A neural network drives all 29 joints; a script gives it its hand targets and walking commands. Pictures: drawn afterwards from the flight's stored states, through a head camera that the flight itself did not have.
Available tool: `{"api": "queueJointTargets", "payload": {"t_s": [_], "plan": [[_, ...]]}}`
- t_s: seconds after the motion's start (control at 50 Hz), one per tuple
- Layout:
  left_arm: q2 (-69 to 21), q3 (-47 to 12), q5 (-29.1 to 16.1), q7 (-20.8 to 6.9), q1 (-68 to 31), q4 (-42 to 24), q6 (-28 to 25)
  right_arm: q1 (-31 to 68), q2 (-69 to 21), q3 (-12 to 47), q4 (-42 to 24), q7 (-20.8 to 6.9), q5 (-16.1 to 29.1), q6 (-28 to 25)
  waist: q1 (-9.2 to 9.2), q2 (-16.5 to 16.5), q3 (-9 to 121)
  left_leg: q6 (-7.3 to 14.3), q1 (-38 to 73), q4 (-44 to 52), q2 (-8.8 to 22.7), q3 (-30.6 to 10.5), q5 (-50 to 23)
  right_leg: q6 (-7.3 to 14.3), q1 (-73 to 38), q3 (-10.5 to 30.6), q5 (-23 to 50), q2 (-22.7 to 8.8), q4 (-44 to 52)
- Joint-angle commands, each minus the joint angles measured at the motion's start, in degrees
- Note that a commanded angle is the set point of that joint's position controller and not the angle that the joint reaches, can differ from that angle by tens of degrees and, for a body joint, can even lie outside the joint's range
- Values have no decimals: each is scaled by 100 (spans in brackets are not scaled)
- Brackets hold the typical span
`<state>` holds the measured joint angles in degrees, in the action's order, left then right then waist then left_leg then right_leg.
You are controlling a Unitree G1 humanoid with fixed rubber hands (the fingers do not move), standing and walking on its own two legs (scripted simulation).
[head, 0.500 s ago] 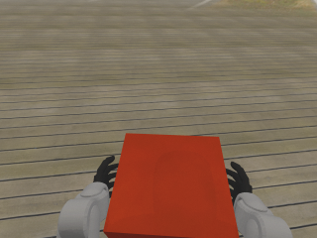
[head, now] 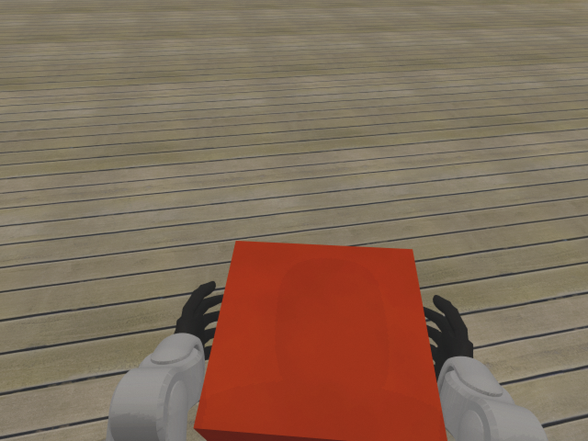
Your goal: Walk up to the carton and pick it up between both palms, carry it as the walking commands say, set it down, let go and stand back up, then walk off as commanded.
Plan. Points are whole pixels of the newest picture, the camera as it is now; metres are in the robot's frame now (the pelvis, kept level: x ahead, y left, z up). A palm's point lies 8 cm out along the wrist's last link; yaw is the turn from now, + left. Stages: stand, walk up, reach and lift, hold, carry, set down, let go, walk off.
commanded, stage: carry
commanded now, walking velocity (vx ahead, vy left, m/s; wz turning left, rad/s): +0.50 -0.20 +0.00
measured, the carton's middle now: (316, 366) +0.23 -0.03 +0.04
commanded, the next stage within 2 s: none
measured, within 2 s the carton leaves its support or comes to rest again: neither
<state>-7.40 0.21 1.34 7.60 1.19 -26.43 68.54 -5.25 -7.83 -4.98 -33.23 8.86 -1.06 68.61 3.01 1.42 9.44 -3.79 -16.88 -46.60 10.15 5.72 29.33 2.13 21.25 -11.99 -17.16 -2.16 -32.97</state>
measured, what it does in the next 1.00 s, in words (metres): walks ahead: left foot, then right foot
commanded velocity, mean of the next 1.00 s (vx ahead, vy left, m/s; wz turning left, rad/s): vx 0.50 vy -0.20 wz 0.00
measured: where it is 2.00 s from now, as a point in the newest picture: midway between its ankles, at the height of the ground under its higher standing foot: (380, 246)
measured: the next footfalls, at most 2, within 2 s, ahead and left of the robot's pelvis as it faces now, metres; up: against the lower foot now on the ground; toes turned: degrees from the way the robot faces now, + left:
left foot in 0.20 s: +0.18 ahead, +0.06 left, +0.00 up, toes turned +12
right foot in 0.48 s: +0.43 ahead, -0.26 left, +0.00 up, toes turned -10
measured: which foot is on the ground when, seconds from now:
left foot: up 0.00-0.18, down 0.20-0.52, up 0.54-0.78, down 0.80-1.00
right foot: down 0.00-0.22, up 0.24-0.46, down 0.48-0.82, up 0.84-1.00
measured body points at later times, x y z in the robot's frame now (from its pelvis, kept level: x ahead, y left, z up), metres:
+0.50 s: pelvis +0.32 -0.12 -0.01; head +0.33 -0.11 +0.44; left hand +0.58 +0.01 +0.07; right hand +0.54 -0.30 +0.08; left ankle +0.14 +0.05 -0.72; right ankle +0.39 -0.24 -0.73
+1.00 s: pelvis +0.63 -0.21 +0.01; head +0.63 -0.20 +0.46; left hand +0.88 -0.08 +0.08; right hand +0.86 -0.38 +0.09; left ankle +0.58 -0.11 -0.73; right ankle +0.57 -0.34 -0.67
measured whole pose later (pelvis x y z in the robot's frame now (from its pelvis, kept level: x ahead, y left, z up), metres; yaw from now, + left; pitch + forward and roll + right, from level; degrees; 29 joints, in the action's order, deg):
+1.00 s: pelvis +0.63 -0.21 +0.01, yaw -2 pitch +6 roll -1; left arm -7.5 2.1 0.7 8.7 2.9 -30.5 69.0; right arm -5.7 -7.9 -2.2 -32.4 7.4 -2.0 66.1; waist 1.3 -0.5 6.9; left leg 0.1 -13.9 -27.7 5.7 14.4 18.6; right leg 0.7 26.7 -3.3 -21.9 -3.0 -55.0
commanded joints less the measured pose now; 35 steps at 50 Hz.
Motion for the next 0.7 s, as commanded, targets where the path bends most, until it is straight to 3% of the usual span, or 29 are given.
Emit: {"api": "queueJointTargets", "payload": {"t_s": [0.0, 0.02, 0.04, 0.08, 0.1, 0.12, 0.14, 0.16, 0.18, 0.2, 0.22, 0.24, 0.3, 0.32, 0.34, 0.38, 0.42, 0.44, 0.46, 0.48, 0.5, 0.52, 0.56, 0.58, 0.6, 0.62, 0.64, 0.66, 0.68], "plan": [[-4465, -3282, -1377, -479, -2387, -1316, -172, 2770, -4149, 4045, -506, -1025, 1819, 24, -546, -537, 697, 219, -3135, -806, -303, 103, 634, 1276, -3447, 2493, 3053, -1835, 1422], [-4533, -3447, -1496, -525, -2481, -1363, -152, 2443, -4265, 4011, -266, -1029, 1717, 59, -465, -617, 655, 222, -2643, -381, -304, 154, 290, 1078, -3046, 2074, 2992, -1556, 1537], [-4553, -3477, -1566, -547, -2682, -1486, -151, 2394, -4284, 3891, -127, -1008, 1599, 31, -491, -672, 820, 192, -2345, 148, -446, 291, -121, 1062, -3030, 1940, 2647, -1537, 1593], [-4699, -3738, -1813, -650, -2750, -1675, -221, 2658, -4384, 3913, -557, -948, 1608, -135, -455, -979, 1072, 255, -1464, 1015, -698, 498, -749, 903, -2724, 1461, 3132, -1263, 1372], [-4771, -3840, -1988, -722, -2824, -1785, -234, 2624, -4442, 3852, -649, -913, 1576, -209, -418, -925, 1130, 283, -997, 1420, -827, 711, -1190, 826, -2487, 1234, 3132, -1300, 1378], [-4764, -4059, -2115, -768, -2951, -1885, -235, 2343, -4406, 3701, -609, -862, 1447, -281, -243, -613, 1361, 389, 273, 2190, -829, 743, -1915, 610, -1962, 645, 3637, -1102, 732], [-4590, -4083, -2104, -781, -2776, -1841, -217, 2028, -4287, 3612, -444, -824, 1382, -279, -150, -322, 1800, 551, 1833, 2389, -651, 454, -2404, 293, -1108, 246, 3959, -788, -133], [-4592, -4147, -2179, -830, -2924, -1908, -161, 1867, -4248, 3484, -337, -781, 1293, -267, 27, 397, 2093, 968, 3300, 2517, 454, -851, -1823, 40, 339, 177, 2851, -453, -1255], [-4485, -4162, -2138, -857, -2772, -1726, -161, 1918, -3979, 3427, -312, -738, 1209, -299, -82, 1440, 1987, 1581, 4106, 2825, 1868, -3006, -2654, -87, 1890, 595, -367, 86, -2395], [-4305, -4134, -2161, -929, -2893, -1643, -181, 1872, -4054, 3464, -140, -671, 1167, -336, -113, 1133, 1791, 2041, 4057, 2706, 2141, -3506, -4041, -57, 2336, 1192, -1050, 35, -3175], [-4486, -4263, -2312, -991, -3073, -1651, -185, 1778, -4160, 3361, -41, -669, 1081, -346, -68, 716, 1535, 2088, 3687, 2615, 2057, -3047, -4171, -52, 2557, 1374, -945, -244, -3489], [-4545, -4178, -2282, -1009, -3072, -1433, -198, 2038, -4211, 3440, -113, -657, 1086, -348, -72, 163, 1068, 1872, 3306, 2756, 1847, -2537, -4145, -70, 2664, 1321, -914, -289, -3282], [-4826, -3861, -2131, -970, -2800, -1417, -318, 2574, -4619, 3825, -505, -764, 1482, -366, -126, 295, 441, 1360, 3091, 2931, 1572, -1509, -4189, -86, 2849, 1019, -873, -468, -2196], [-4755, -3675, -1918, -931, -2462, -1149, -295, 2747, -4487, 3895, -659, -812, 1560, -360, -184, 486, 250, 1187, 2490, 3096, 1414, -1109, -3939, -116, 2303, 911, -549, -431, -1434], [-4663, -3678, -1842, -898, -2419, -1207, -322, 2884, -4448, 4009, -839, -833, 1628, -376, -179, 459, 274, 1072, 2070, 3043, 1247, -853, -3768, -132, 1683, 585, -313, -166, -789], [-4542, -3600, -1719, -779, -2284, -1261, -306, 2822, -4303, 4026, -920, -876, 1741, -308, -220, 1274, 358, 678, 1862, 2700, 818, 41, -4670, -92, 772, -86, 115, 278, 283], [-4440, -3442, -1438, -654, -2058, -1266, -302, 2853, -4274, 4145, -937, -964, 1884, -259, -358, 1226, 826, 338, 1108, 1765, 410, 619, -5227, 11, -1058, -576, 960, 575, 761], [-4526, -3463, -1419, -641, -1988, -1255, -306, 2714, -4293, 4219, -950, -994, 1875, -226, -433, 648, 1294, 141, 344, 954, 91, 797, -4922, 145, -2323, -234, 1113, 344, 758], [-4334, -3372, -1302, -592, -1892, -1292, -269, 2753, -4157, 4194, -934, -1019, 1872, -160, -576, -417, 1646, -16, -910, -340, -242, 798, -3643, 630, -3487, 1330, 734, -671, 962], [-4238, -3343, -1218, -549, -1823, -1211, -261, 2882, -4091, 4280, -978, -1050, 1894, -115, -574, -1750, 1690, -23, -2326, -1708, -846, 692, -296, 1271, -4129, 3415, 1306, -1921, 1711], [-4340, -3310, -1226, -518, -1948, -1356, -272, 3019, -4143, 4423, -1070, -1107, 1981, -72, -620, -1737, 1562, 87, -2666, -2528, -669, 161, 603, 1696, -4034, 3704, 3678, -2215, 1472], [-4308, -3151, -1169, -489, -1684, -1215, -242, 2783, -4146, 4359, -912, -1107, 2007, -42, -580, -1028, 1317, 118, -2584, -2816, -446, -162, 601, 1655, -3540, 3236, 4470, -2149, 1208], [-4770, -3457, -1460, -568, -2062, -1605, -340, 2636, -4497, 4319, -974, -1133, 1954, -176, -510, -492, 1209, 227, -3060, -2020, -228, -299, 370, 1207, -3869, 2361, 4559, -1837, 1069], [-4905, -3527, -1592, -616, -2276, -1619, -367, 2535, -4761, 4300, -809, -1139, 1887, -197, -454, -878, 1165, 180, -2871, -1516, -172, -246, 29, 1010, -3765, 1913, 4463, -1567, 1173], [-4917, -3614, -1678, -680, -2425, -1810, -379, 2554, -4714, 4245, -751, -1148, 1769, -219, -462, -829, 1057, 215, -2453, -1060, -302, -45, -217, 935, -3167, 1857, 3636, -1527, 1588], [-4953, -3623, -1723, -707, -2323, -1677, -383, 2702, -4737, 4251, -855, -1103, 1743, -252, -498, -1089, 1241, 193, -2065, -390, -399, 26, -296, 1047, -2905, 1897, 3033, -1507, 1611], [-5095, -3772, -1834, -749, -2484, -1782, -423, 2698, -4783, 4195, -939, -1102, 1677, -312, -476, -940, 1122, 236, -1740, 117, -433, 128, -565, 1092, -2648, 1674, 3118, -1492, 1620], [-4993, -3951, -1986, -796, -2391, -1987, -457, 2292, -4658, 4077, -1017, -1022, 1533, -429, -449, -1051, 1258, 249, -1591, 613, -594, 238, -804, 1039, -2862, 1498, 3412, -1476, 1540], [-4908, -3986, -2033, -816, -2485, -2005, -430, 2408, -4581, 3969, -1029, -965, 1502, -457, -455, -835, 1213, 286, -1276, 979, -789, 531, -1019, 988, -2681, 1304, 3344, -1417, 1570]]}}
